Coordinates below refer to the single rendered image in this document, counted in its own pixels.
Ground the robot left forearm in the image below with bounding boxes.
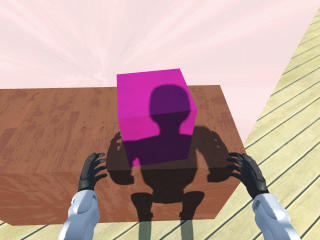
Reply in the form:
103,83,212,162
57,189,100,240

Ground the pedestal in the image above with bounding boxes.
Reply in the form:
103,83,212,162
0,85,247,226

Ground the carton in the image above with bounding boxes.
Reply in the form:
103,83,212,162
116,68,198,168

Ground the robot right forearm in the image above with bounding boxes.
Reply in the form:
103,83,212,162
252,193,301,240

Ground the robot right hand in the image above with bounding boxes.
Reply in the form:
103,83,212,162
226,152,269,199

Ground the robot left hand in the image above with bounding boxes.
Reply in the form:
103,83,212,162
77,152,107,192

